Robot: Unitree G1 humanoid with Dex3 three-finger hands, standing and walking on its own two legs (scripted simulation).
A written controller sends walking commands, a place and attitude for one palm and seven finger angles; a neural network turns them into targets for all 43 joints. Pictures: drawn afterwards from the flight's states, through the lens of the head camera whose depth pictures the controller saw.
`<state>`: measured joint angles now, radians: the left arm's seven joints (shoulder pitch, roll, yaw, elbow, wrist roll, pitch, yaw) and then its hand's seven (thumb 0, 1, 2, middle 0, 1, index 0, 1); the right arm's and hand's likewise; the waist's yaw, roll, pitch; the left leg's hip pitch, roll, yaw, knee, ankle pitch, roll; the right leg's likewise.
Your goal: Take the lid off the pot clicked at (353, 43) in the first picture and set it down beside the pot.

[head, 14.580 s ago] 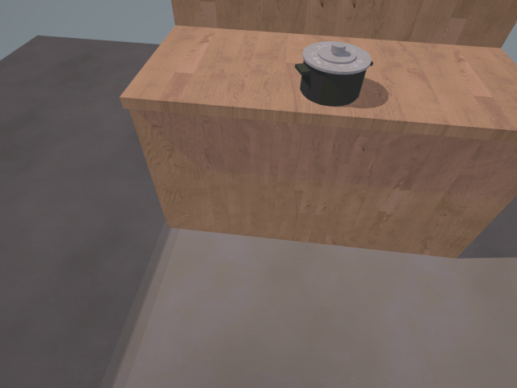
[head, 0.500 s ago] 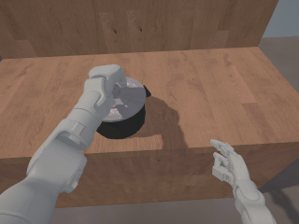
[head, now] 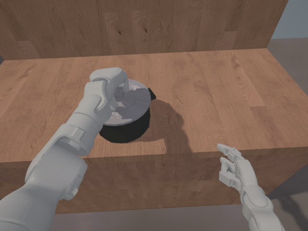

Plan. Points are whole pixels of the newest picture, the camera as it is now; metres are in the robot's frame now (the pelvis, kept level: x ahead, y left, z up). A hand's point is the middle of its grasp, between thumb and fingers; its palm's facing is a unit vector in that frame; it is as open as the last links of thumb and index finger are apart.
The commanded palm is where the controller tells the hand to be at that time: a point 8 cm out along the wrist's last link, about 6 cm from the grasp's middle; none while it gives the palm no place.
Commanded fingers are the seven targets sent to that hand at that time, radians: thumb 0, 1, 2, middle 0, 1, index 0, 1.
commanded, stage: close the fingers and squeeze the knob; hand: left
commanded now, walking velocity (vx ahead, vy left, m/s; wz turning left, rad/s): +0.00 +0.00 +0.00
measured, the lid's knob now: (117, 93) +0.49 +0.12 +0.10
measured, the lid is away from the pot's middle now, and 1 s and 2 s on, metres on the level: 0.00 0.00 0.01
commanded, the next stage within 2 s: lift the lid straight up in 1.18 s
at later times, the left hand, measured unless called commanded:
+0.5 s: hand (113, 95) +0.45 +0.12 +0.12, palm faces -0.30 -0.09 -0.95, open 7.1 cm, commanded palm +0.44 +0.12 +0.17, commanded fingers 0.00 0.48 0.68 -0.82 -1.01 -0.82 -1.01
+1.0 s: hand (113, 95) +0.45 +0.12 +0.12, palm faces -0.31 -0.10 -0.94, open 7.0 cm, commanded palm +0.45 +0.12 +0.17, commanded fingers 0.00 0.66 0.85 -0.82 -1.00 -0.82 -0.99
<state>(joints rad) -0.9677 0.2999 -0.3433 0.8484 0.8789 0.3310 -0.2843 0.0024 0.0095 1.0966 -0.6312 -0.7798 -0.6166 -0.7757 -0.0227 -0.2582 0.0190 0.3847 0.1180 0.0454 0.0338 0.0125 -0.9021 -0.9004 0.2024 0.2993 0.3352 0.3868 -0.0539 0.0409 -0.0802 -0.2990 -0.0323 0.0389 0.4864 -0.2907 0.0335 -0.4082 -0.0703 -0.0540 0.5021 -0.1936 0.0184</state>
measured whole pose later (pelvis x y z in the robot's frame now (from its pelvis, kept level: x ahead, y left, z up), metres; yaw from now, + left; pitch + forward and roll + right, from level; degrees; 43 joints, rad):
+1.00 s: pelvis +0.00 +0.00 +0.00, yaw +0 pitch +6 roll +1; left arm -0.98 0.30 -0.33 0.87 0.88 0.33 -0.28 0.01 0.34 0.71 -0.68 -0.93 -0.68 -0.92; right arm -0.03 -0.26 0.03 0.39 0.12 0.05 0.03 0.01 -0.90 -0.90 0.20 0.30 0.36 0.40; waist -0.06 0.04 -0.08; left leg -0.30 -0.03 0.04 0.49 -0.29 0.03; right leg -0.41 -0.07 -0.05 0.50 -0.20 0.02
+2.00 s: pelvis +0.00 +0.00 +0.00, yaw +0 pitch +4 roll +1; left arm -1.04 0.30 -0.36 0.79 0.87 0.39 -0.35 0.00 0.33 0.70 -0.71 -0.93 -0.70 -0.92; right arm -0.02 -0.27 0.01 0.41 0.12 0.02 0.03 0.01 -0.90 -0.90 0.20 0.30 0.33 0.39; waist -0.05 0.05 -0.07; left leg -0.26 -0.04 0.03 0.45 -0.27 0.04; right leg -0.37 -0.08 -0.06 0.48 -0.19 0.02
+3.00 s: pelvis +0.00 -0.01 +0.00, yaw +1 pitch +3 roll +1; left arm -1.22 0.35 -0.35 0.79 0.87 0.42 -0.43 0.00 0.32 0.71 -0.72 -0.93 -0.71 -0.92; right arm -0.04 -0.27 0.04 0.43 0.11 0.01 0.01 0.01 -0.90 -0.90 0.20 0.30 0.33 0.39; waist -0.05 0.05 -0.05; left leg -0.22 -0.04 0.03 0.42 -0.25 0.03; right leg -0.34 -0.07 -0.06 0.47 -0.18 0.01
